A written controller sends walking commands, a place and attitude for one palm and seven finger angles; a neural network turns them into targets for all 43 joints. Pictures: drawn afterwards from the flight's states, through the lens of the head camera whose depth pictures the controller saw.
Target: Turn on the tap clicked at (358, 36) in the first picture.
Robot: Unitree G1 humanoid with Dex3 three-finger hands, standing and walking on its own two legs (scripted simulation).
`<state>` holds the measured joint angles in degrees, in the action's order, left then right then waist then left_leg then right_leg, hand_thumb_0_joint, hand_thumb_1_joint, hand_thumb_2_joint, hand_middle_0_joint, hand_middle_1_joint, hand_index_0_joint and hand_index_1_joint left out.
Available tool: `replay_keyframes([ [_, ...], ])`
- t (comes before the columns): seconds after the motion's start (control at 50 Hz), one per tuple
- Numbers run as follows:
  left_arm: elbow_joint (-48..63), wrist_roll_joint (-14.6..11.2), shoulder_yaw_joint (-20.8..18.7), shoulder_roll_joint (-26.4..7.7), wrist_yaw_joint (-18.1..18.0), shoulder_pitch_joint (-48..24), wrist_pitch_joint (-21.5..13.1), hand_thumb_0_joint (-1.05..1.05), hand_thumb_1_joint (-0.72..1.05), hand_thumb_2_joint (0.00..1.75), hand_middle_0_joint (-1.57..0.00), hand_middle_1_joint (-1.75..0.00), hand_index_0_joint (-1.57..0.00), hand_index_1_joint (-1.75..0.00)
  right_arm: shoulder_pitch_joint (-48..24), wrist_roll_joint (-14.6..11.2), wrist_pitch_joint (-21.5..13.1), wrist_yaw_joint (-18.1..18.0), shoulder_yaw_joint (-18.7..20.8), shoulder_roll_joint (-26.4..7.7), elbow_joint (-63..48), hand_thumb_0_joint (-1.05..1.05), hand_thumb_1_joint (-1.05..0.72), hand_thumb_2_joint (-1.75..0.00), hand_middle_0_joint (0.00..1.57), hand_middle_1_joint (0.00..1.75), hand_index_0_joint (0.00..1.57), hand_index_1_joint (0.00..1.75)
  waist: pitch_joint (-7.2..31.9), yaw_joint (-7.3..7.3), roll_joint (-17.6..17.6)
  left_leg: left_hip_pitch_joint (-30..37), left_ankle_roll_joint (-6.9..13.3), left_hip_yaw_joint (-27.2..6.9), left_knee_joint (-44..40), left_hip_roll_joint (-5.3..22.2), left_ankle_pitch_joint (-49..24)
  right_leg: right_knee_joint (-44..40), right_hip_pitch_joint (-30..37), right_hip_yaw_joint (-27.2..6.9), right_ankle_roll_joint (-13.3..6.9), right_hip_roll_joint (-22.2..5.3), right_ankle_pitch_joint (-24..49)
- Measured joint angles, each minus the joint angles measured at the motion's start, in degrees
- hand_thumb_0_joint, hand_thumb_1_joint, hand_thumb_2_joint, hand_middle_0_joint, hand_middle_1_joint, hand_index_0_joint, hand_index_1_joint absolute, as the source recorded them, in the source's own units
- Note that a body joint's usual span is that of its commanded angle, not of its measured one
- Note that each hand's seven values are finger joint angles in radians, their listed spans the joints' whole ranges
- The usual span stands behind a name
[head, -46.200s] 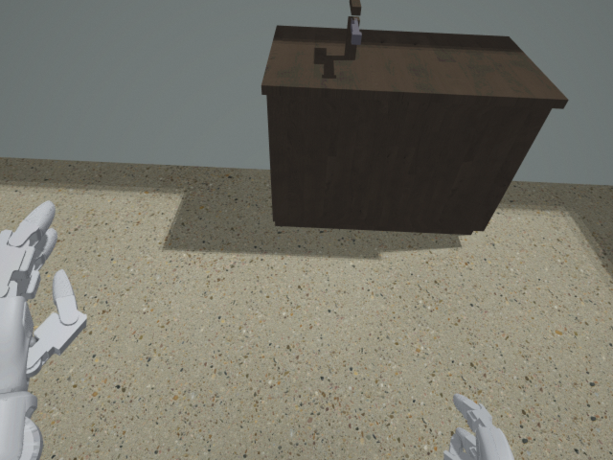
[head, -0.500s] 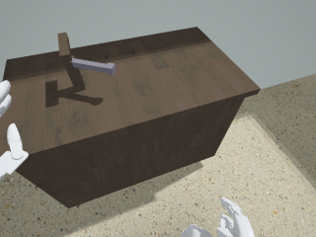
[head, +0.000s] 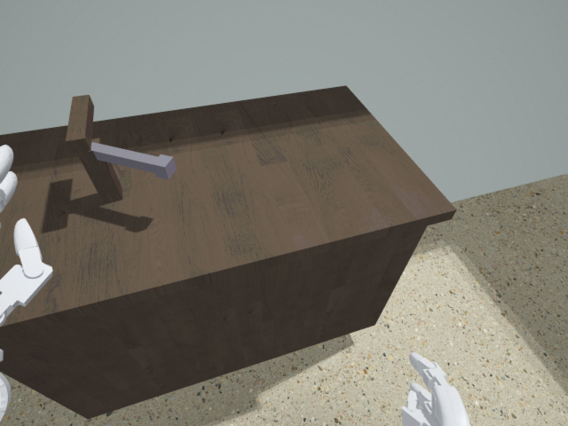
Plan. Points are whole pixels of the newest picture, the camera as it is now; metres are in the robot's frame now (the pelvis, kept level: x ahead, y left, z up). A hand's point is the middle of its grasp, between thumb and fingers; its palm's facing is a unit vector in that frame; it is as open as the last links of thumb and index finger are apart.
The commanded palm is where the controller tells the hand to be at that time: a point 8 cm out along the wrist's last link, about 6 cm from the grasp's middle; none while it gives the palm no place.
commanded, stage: shuffle to correct the standing spot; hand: left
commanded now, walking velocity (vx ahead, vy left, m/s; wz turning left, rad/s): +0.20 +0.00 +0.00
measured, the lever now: (164, 166) +0.49 +0.24 +0.09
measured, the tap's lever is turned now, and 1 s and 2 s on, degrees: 55 55 55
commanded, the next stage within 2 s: come to a stop and stand still in 0.18 s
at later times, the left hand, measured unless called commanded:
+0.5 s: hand (111, 223) +0.29 +0.22 +0.18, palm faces +0.43 -0.83 -0.37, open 7.4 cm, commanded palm +0.23 +0.26 +0.19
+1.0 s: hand (81, 240) +0.26 +0.24 +0.17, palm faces +0.41 -0.85 -0.34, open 7.4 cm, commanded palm +0.21 +0.28 +0.19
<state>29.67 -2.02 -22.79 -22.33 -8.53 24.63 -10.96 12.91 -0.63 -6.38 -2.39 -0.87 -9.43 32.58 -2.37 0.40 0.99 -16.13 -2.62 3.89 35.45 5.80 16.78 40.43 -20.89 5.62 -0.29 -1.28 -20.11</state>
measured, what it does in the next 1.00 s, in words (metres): steps on the spot: left foot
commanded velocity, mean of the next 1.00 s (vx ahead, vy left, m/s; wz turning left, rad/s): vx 0.00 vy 0.02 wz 0.00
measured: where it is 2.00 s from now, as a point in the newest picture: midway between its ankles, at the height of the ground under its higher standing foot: outside the picture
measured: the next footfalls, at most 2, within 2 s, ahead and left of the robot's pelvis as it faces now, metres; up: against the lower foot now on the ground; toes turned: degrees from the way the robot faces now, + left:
left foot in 0.36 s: +0.14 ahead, +0.09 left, +0.00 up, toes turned +1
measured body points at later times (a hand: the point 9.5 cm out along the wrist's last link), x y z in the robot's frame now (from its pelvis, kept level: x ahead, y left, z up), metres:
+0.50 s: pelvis +0.07 -0.03 +0.01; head +0.08 -0.02 +0.46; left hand +0.26 +0.26 +0.20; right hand +0.26 -0.26 -0.07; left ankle +0.10 +0.09 -0.72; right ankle +0.06 -0.09 -0.72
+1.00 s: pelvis +0.05 +0.00 +0.02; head +0.06 +0.01 +0.47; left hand +0.23 +0.29 +0.19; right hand +0.22 -0.22 -0.07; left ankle +0.10 +0.09 -0.72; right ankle +0.06 -0.09 -0.72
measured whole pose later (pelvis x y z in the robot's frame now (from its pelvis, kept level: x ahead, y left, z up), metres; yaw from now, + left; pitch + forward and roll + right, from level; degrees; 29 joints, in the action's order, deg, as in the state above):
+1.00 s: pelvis +0.05 +0.00 +0.02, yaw +0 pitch -2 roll -1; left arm 28.2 -3.0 -17.6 -19.7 -9.3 25.7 -6.2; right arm 12.6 -0.1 -3.3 -4.2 -2.7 -11.2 34.0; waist -2.2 1.1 -0.1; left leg -15.0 1.9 6.4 25.4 2.4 9.1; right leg 22.0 -9.2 6.8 -2.1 1.4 -11.6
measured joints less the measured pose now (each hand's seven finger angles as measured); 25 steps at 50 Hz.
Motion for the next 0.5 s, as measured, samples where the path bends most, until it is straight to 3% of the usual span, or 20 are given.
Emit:
replay_keyframes([
  [0.04,-0.1,0.38,0.58,-0.03,0.01,0.53,0.03,0.01,0.89,0.9,-0.21,-0.3,-0.21,-0.3,0.11,0.04,-0.01,0.14,-0.47,-0.08,-0.15,0.01,-0.9,-0.9,0.2,0.3,0.2,0.3,-0.25,0.3,-1.64,-1.84,0.78,-1.04,5.4,1.04,4.47,-3.51,1.45,0.94,-1.42,0.86,4.08],
  [0.08,-0.78,0.52,2.27,0.92,0.38,-0.51,0.6,0.01,0.89,0.9,-0.21,-0.3,-0.21,-0.3,-0.46,-0.04,0.68,0.23,-0.39,-0.43,1.69,0.01,-0.9,-0.9,0.2,0.3,0.2,0.3,-0.84,0.64,-2.43,-5.78,1.55,-2.72,16.72,-0.22,9.27,-1.78,1.54,1.97,-3.42,1.13,3.39],
  [0.12,-1.04,0.48,3.52,2.29,0.61,-0.82,0.86,0.01,0.89,0.9,-0.21,-0.3,-0.21,-0.3,-0.98,-0.09,1.46,0.36,-0.55,-0.91,3.57,0.01,-0.9,-0.9,0.2,0.3,0.2,0.3,-1.31,1.03,-2.14,-9.41,1.54,-2.69,26.09,-1.81,8.7,-3.12,2.83,2.25,-4.38,1.03,2.93],
  [0.16,-0.88,0.45,3.72,2.92,0.49,0.12,0.56,0.01,0.88,0.9,-0.21,-0.3,-0.21,-0.3,-1.29,0.08,2.21,0.26,-0.69,-1.24,4.34,0.01,-0.9,-0.9,0.2,0.3,0.2,0.3,-1.57,0.97,-1.59,-11.57,1.45,-1.51,28.19,-2.38,6.69,-5.78,4.19,2.2,-4.44,0.91,3.79],
  [0.3,0.19,-0.26,1.89,1.07,-0.57,3.0,-0.81,0.01,0.88,0.9,-0.22,-0.3,-0.21,-0.3,-0.29,0.72,1.9,-0.6,0.19,-2.29,2.91,0.01,-0.91,-0.9,0.2,0.3,0.2,0.3,-1.74,0.85,0.52,-6.35,2.64,2.75,4.85,-3.27,-1.32,-9.92,7.28,1.71,-4.53,0.47,4.11],
  [0.36,0.18,-0.49,1.84,1.15,-0.69,2.58,-0.95,0.01,0.88,0.9,-0.22,-0.3,-0.21,-0.3,-0.03,0.5,1.57,-0.71,0.84,-3.59,2.09,0.01,-0.91,-0.9,0.2,0.3,0.2,0.3,-1.39,1.12,-0.35,-0.95,3.66,2.39,-4.19,-3.76,-6.18,-7.8,7.89,1.83,-4.12,1.37,1.92],
  [0.5,-2.32,-0.51,3.3,2.09,-0.14,0.02,1.33,0.01,0.89,0.9,-0.21,-0.3,-0.21,-0.3,-3.22,-0.3,2.8,-0.74,0.54,-3.16,1.42,0.01,-0.91,-0.9,0.2,0.3,0.2,0.3,-0.97,0.46,-0.37,1.17,2.68,2.09,-4.18,-3.08,-2.91,-9.19,10.41,1.59,-3.35,2.28,1.34],
])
